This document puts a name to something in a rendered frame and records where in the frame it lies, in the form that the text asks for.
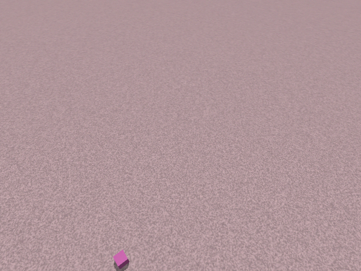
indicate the cube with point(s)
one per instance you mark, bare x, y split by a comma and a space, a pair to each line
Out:
121, 259

